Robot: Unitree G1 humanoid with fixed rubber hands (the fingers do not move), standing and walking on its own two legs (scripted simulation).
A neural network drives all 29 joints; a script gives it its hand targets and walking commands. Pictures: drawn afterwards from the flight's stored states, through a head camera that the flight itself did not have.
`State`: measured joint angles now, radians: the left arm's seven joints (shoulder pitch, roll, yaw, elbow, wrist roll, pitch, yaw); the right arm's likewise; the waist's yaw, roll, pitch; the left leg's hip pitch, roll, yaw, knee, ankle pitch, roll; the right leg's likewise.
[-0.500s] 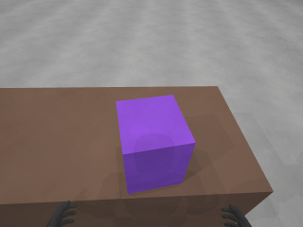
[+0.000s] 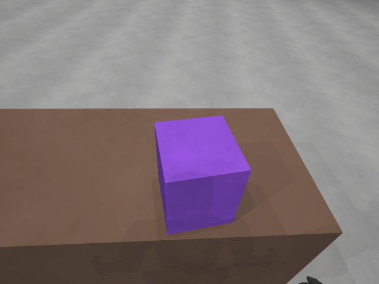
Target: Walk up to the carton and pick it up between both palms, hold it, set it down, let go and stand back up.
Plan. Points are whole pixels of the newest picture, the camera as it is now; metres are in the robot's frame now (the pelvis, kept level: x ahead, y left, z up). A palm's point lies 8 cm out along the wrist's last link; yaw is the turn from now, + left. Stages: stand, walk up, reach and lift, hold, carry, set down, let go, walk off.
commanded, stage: stand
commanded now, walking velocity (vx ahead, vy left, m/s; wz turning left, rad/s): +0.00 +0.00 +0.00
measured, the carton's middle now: (195, 174) +0.45 -0.03 -0.06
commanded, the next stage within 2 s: none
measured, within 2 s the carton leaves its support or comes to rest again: neither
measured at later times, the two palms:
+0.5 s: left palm out of the picture +0.07 +0.30 -0.10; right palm out of the picture +0.10 -0.29 -0.09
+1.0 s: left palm out of the picture +0.08 +0.28 -0.10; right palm out of the picture +0.08 -0.31 -0.10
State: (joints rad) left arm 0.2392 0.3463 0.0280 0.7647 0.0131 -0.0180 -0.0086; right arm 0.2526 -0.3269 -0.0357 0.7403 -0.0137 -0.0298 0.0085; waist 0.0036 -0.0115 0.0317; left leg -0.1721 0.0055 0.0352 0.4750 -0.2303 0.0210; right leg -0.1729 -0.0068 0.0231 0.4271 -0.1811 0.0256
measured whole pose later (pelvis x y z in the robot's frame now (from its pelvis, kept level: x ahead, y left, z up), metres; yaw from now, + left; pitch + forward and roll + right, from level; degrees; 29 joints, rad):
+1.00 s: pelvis +0.00 -0.01 +0.01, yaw +1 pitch -4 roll +0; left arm 0.20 0.36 0.01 0.95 0.00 -0.02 0.01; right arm 0.21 -0.35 -0.03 0.93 0.00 -0.02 0.00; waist -0.01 0.00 0.05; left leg -0.14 0.01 0.02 0.39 -0.18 0.00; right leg -0.15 0.00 0.02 0.36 -0.15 0.01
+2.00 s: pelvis +0.02 -0.02 +0.01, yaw +1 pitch -3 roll +0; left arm 0.18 0.35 0.02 1.01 0.00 -0.03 0.02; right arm 0.19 -0.35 -0.02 1.01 0.00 -0.02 -0.02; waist -0.01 0.01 0.05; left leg -0.10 0.03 0.00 0.34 -0.18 -0.02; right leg -0.11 0.01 0.00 0.32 -0.16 0.00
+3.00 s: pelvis +0.03 -0.03 +0.01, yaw +1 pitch -3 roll +0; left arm 0.18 0.35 0.03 1.03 0.00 -0.02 0.02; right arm 0.18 -0.35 -0.02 1.03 0.00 -0.02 -0.02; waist -0.01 0.01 0.06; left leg -0.08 0.03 0.00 0.32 -0.19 -0.03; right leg -0.10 0.01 0.00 0.31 -0.17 -0.01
